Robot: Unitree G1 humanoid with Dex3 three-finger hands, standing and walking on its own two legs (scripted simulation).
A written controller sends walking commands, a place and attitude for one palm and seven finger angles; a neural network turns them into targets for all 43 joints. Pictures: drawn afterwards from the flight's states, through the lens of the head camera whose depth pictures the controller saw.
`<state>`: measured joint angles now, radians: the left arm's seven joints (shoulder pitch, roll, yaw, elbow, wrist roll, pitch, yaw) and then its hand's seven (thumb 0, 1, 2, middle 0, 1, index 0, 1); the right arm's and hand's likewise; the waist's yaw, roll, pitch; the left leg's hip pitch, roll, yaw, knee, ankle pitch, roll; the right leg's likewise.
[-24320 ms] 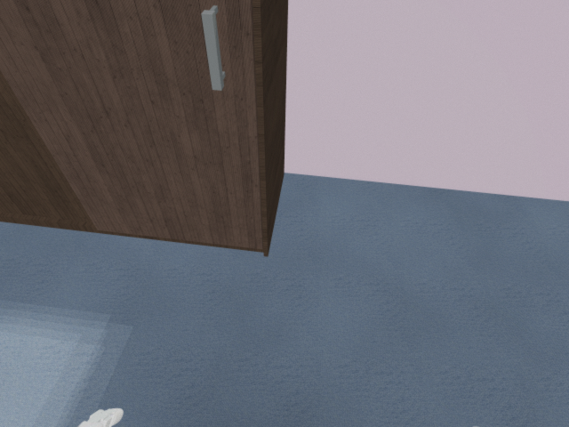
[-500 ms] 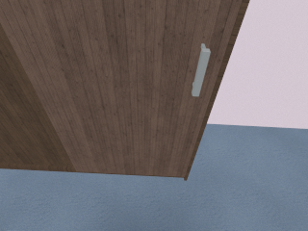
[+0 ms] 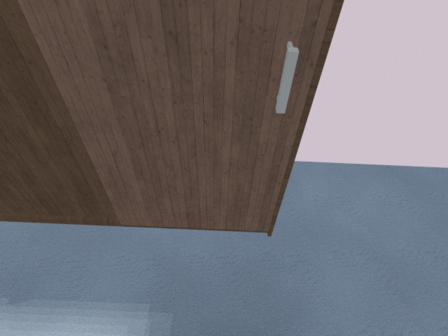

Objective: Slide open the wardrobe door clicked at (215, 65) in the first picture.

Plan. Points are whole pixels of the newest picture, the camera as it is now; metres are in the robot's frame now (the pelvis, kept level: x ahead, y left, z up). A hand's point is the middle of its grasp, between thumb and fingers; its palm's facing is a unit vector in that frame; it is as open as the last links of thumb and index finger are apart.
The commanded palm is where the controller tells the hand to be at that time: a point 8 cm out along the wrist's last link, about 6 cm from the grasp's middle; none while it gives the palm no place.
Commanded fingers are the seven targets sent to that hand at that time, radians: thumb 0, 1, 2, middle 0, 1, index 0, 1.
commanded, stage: come to a stop and stand still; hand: right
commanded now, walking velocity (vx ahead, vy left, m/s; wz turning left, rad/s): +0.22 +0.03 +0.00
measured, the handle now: (285, 78) +0.72 -0.11 +0.12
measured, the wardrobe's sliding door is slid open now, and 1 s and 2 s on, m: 0.00 0.00 0.00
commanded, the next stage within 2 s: look again from close up in 0.30 s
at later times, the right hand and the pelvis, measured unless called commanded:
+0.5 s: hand out of the picture -0.02 -0.16 -0.18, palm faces +0.08 +0.99 -0.15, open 7.4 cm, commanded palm none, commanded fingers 0.00 -0.90 -0.90 0.20 0.30 0.20 0.30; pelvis +0.02 +0.00 +0.00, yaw -1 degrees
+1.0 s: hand out of the picture +0.06 -0.18 -0.17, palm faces +0.02 +0.98 -0.22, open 7.3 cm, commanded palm none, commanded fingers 0.00 -0.90 -0.90 0.20 0.30 0.20 0.30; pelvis +0.05 +0.00 +0.00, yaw +0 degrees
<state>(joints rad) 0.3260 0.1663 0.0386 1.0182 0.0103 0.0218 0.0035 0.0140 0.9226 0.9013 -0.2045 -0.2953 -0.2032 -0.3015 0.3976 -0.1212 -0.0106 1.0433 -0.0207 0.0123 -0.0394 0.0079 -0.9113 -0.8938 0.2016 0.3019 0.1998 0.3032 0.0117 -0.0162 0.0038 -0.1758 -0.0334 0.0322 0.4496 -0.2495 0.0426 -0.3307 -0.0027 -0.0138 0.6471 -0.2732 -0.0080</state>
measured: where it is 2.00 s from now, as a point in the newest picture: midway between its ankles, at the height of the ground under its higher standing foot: outside the picture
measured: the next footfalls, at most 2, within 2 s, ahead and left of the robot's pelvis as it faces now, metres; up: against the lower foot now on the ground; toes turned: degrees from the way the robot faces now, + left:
right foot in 0.04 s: +0.05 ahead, -0.12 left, +0.00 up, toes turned +0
right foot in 0.52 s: +0.09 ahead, -0.12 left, +0.00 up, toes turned -4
